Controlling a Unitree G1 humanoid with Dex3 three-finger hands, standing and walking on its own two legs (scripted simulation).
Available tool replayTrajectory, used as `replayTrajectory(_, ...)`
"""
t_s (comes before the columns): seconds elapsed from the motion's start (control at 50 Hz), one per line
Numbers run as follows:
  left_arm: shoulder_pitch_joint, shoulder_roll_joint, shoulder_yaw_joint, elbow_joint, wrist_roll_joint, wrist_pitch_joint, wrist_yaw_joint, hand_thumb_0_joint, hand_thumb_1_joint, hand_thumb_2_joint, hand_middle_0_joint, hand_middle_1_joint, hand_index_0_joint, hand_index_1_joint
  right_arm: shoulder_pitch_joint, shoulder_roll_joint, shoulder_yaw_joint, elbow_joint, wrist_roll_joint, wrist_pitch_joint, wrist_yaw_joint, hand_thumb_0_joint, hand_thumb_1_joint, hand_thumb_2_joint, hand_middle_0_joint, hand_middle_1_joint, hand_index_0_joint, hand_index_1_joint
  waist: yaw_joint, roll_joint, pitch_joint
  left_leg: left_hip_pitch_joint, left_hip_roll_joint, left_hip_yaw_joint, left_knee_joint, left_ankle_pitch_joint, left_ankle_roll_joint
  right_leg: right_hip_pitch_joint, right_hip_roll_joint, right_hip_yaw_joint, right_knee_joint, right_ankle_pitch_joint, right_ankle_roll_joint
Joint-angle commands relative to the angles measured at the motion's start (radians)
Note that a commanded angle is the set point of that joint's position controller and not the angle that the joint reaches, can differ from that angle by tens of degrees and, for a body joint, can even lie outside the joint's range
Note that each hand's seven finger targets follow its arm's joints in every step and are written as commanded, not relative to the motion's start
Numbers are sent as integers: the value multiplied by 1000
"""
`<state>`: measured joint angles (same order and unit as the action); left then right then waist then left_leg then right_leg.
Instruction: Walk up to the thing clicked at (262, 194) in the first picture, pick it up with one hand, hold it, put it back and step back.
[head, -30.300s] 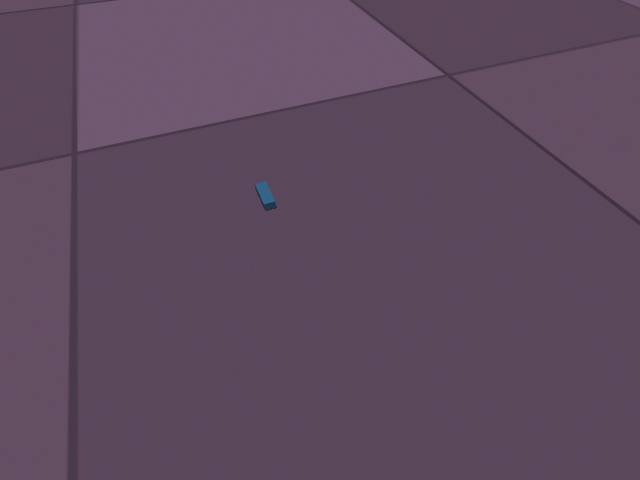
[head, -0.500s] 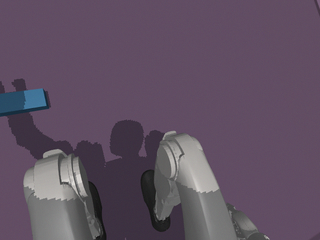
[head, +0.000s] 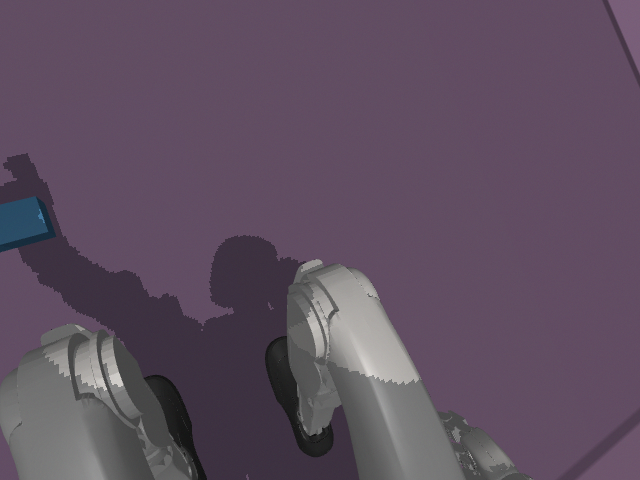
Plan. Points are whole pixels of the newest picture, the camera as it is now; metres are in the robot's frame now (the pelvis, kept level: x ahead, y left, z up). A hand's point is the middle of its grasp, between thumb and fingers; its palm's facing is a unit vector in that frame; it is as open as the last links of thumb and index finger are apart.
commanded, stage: approach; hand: left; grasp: from above
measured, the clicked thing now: out of the picture +0.46 +0.34 -0.30
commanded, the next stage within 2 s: rest palm in 0.26 s
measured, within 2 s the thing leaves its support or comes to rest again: neither
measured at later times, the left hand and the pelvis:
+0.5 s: hand out of the picture +0.46 +0.33 -0.17, palm faces -0.37 -0.09 -0.92, open 14.2 cm; pelvis +0.01 +0.00 +0.01, yaw +1 degrees
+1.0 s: hand out of the picture +0.46 +0.32 -0.24, palm faces -0.41 -0.12 -0.90, open 14.4 cm; pelvis +0.00 +0.00 -0.01, yaw -2 degrees
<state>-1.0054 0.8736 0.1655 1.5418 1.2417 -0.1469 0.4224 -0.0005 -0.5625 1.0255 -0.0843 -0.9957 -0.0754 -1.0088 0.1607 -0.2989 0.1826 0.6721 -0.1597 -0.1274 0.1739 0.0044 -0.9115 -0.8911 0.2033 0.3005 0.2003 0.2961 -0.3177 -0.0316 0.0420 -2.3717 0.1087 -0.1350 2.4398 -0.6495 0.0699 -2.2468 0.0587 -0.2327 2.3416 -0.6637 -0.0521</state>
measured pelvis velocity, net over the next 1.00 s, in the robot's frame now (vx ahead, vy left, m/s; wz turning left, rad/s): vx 0.00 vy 0.00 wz -0.04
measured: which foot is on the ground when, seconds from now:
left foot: down 0.00-1.00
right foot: down 0.00-1.00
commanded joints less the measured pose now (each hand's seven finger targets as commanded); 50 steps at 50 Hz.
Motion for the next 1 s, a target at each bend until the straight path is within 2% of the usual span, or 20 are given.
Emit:
replayTrajectory(0.0, -207, 351, 43, -192, -48, -23, -23, 0, -579, 1009, -78, -1008, -69, -1015, 157, -270, -97, -31, 8, -11, -16, 0, -906, -898, 200, 300, 200, 300, 57, 319, -666, 473, -46, 20, -219, 98, -21, 354, 40, 49, -235, 171, 15)
replayTrajectory(0.02, -240, 330, 14, -231, -55, -42, -34, 0, -586, 1007, -67, -1015, -61, -1020, 153, -261, -90, -41, 8, -12, -17, 0, -906, -898, 200, 300, 200, 300, 45, 328, -685, 472, -46, 24, -206, 113, -22, 377, 43, 52, -239, 187, 18)
replayTrajectory(0.06, -236, 368, 36, -269, -46, -75, -53, 0, -585, 1008, -67, -1016, -60, -1021, 201, -278, -109, -7, 2, -4, -21, 0, -907, -899, 200, 300, 200, 300, 33, 334, -679, 475, -46, 24, -189, 135, -25, 382, 39, 52, -241, 207, 23)
replayTrajectory(0.1, -217, 322, 13, -274, -49, -108, -62, 0, -598, 1025, -64, -1006, -51, -1017, 225, -269, -113, 24, -8, 4, -22, 0, -906, -899, 200, 300, 200, 300, 22, 348, -686, 506, -39, 20, -176, 166, -30, 382, 42, 47, -242, 235, 25)
replayTrajectory(0.14, -251, 213, -64, -300, -60, -141, -68, 0, -607, 1048, -65, -1010, -47, -1026, 221, -262, -115, 30, -11, 6, -21, 0, -906, -899, 200, 300, 199, 300, 1, 361, -684, 537, -37, 7, -181, 159, -36, 346, 42, 30, -245, 224, 23)
replayTrajectory(0.18, -274, 179, -118, -323, -59, -164, -66, 0, -605, 1055, -64, -1006, -45, -1024, 219, -259, -113, 52, -10, 3, -18, 0, -905, -898, 200, 300, 200, 300, 9, 386, -679, 578, -37, -7, -192, 136, -43, 292, 40, 17, -239, 195, 18)
replayTrajectory(0.22, -257, 233, -90, -349, -40, -173, -44, 0, -590, 1093, -79, -1011, -55, -1034, 217, -276, -125, 53, -8, 11, -19, 0, -905, -899, 200, 300, 200, 300, 47, 432, -728, 648, -33, -19, -209, 173, -53, 282, 37, 6, -219, 216, 15)
replayTrajectory(0.28, -276, 182, -104, -367, -17, -163, 4, 0, -562, 1112, -89, -1032, -68, -1053, 202, -275, -134, 55, -12, 15, -10, 0, -901, -897, 200, 300, 200, 300, 45, 472, -752, 731, -28, -40, -235, 233, -64, 233, 34, -11, -193, 255, 13)
replayTrajectory(0.36, -204, 252, 8, -349, 11, -95, 86, 0, -567, 1064, -80, -982, -62, -998, 173, -272, -146, 35, -5, 20, -1, 0, -901, -899, 200, 300, 200, 300, 106, 502, -782, 725, -32, -15, -264, 284, -63, 253, 31, 6, -189, 304, 9)
replayTrajectory(0.42, -261, 170, -58, -208, 26, -39, 89, 0, -611, 1054, -60, -930, -25, -964, 169, -254, -121, 32, -4, 22, 8, 0, -897, -902, 199, 300, 200, 300, 40, 394, -665, 594, -38, -1, -240, 223, -40, 230, 42, 13, -215, 279, 14)
replayTrajectory(0.46, -223, 144, -73, -117, 10, -18, 85, 0, -594, 1036, -60, -939, -34, -964, 164, -252, -110, 24, -1, 17, 6, 0, -894, -900, 199, 300, 200, 300, 44, 342, -625, 516, -49, 14, -242, 167, -31, 255, 42, 24, -237, 242, 16)
replayTrajectory(0.48, -217, 189, -42, -109, 7, -13, 82, 0, -589, 1029, -60, -950, -37, -972, 154, -263, -112, 7, -1, 10, 6, 0, -895, -901, 199, 300, 199, 300, 43, 292, -614, 496, -49, 13, -234, 144, -25, 261, 44, 26, -239, 221, 18)
replayTrajectory(0.5, -199, 154, -74, -53, 12, -6, 64, 0, -577, 1024, -61, -959, -41, -978, 155, -263, -104, -2, -2, 2, 8, 0, -893, -899, 199, 300, 199, 300, 32, 267, -580, 468, -53, 19, -227, 129, -20, 263, 42, 30, -244, 208, 20)
replayTrajectory(0.54, -187, 221, -15, 2, 5, -5, 44, 0, -575, 1020, -65, -972, -47, -989, 181, -281, -109, 4, -5, -1, 6, 0, -896, -900, 199, 300, 199, 300, 4, 221, -539, 409, -57, 24, -216, 96, -11, 293, 43, 38, -247, 179, 25)
replayTrajectory(0.66, -295, 261, -40, -43, -10, -95, 18, 0, -538, 974, -60, -1014, -61, -1012, 167, -269, -60, -7, -19, -23, -1, 0, -895, -900, 199, 300, 199, 300, -40, 240, -573, 427, -56, 11, -182, 60, -16, 316, 41, 42, -252, 131, 31)
replayTrajectory(0.74, -312, 364, -18, -101, 17, -165, 69, 0, -559, 994, -62, -986, -52, -994, 150, -288, -44, 1, -36, -25, -14, 0, -898, -902, 199, 300, 199, 300, 4, 384, -662, 543, -44, 4, -177, 120, -41, 357, 47, 22, -222, 186, 20)
replayTrajectory(0.78, -308, 323, -53, -65, 34, -179, 99, 0, -560, 996, -59, -974, -48, -984, 148, -292, -28, 0, -54, -34, -7, 0, -897, -902, 199, 300, 199, 300, -26, 402, -646, 569, -39, -1, -158, 154, -44, 338, 46, 7, -196, 219, 20)
replayTrajectory(0.88, -252, 408, 15, -47, 55, -168, 209, 0, -574, 1031, -71, -929, -43, -955, 148, -312, -5, 20, -82, -50, 9, 0, -893, -900, 200, 300, 200, 300, -5, 434, -671, 571, -25, -7, -139, 246, -48, 406, 67, -8, -189, 318, 25)
replayTrajectory(0.92, -226, 361, -17, 22, 56, -143, 232, 0, -569, 1020, -69, -927, -44, -950, 143, -315, -1, 36, -88, -59, 21, 0, -892, -900, 200, 300, 200, 300, -22, 417, -603, 525, -24, -12, -139, 226, -48, 379, 69, -18, -184, 303, 24)
replayTrajectory(0.98, -283, 420, 2, 1, 57, -114, 243, 0, -559, 1024, -78, -928, -52, -952, 126, -334, 3, 11, -90, -81, 34, 0, -893, -899, 200, 300, 200, 300, -27, 431, -588, 528, -20, -23, -138, 178, -47, 354, 71, -22, -183, 266, 23)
